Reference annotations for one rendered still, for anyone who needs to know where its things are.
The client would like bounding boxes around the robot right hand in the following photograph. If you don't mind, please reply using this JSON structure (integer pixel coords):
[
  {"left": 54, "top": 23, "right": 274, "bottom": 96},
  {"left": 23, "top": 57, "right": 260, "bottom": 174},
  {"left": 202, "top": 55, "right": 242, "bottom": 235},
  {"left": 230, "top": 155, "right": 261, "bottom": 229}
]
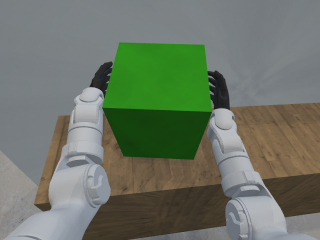
[{"left": 207, "top": 70, "right": 230, "bottom": 110}]

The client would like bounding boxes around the robot left forearm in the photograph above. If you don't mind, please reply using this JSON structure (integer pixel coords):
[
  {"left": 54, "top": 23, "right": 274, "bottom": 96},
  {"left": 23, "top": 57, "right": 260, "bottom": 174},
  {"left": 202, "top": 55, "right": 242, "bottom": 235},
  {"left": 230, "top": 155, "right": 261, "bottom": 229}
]
[{"left": 48, "top": 87, "right": 104, "bottom": 205}]

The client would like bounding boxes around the carton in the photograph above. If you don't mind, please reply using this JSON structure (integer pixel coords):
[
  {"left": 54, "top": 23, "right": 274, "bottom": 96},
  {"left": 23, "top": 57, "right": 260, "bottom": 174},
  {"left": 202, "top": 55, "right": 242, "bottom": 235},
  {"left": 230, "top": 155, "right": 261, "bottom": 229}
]
[{"left": 102, "top": 42, "right": 212, "bottom": 160}]

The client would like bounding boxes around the robot right forearm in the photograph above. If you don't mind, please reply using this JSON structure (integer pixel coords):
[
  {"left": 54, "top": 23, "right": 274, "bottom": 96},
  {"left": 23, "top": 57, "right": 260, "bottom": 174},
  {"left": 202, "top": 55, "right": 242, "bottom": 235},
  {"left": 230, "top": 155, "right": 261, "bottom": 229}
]
[{"left": 206, "top": 108, "right": 287, "bottom": 230}]

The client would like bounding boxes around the robot left hand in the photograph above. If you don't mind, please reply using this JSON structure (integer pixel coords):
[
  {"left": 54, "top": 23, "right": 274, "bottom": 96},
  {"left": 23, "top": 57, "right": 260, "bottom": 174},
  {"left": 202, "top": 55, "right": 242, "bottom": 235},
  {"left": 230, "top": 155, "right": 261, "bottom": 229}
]
[{"left": 89, "top": 61, "right": 113, "bottom": 98}]

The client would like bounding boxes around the left robot upper arm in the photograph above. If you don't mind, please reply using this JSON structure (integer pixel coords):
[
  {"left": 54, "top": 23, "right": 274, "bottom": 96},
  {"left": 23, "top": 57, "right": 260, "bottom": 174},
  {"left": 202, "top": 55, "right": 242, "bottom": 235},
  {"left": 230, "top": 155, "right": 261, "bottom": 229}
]
[{"left": 3, "top": 163, "right": 111, "bottom": 240}]

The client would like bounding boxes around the pedestal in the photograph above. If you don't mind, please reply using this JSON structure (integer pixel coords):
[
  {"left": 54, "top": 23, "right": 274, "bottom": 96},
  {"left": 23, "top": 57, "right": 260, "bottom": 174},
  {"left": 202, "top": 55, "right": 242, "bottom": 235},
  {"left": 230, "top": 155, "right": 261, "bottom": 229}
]
[{"left": 34, "top": 102, "right": 320, "bottom": 240}]

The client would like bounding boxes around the right robot upper arm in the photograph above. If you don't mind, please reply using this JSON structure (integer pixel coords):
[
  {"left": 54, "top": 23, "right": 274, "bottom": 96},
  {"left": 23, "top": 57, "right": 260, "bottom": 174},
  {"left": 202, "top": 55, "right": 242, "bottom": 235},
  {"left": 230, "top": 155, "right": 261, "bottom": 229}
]
[{"left": 225, "top": 196, "right": 318, "bottom": 240}]

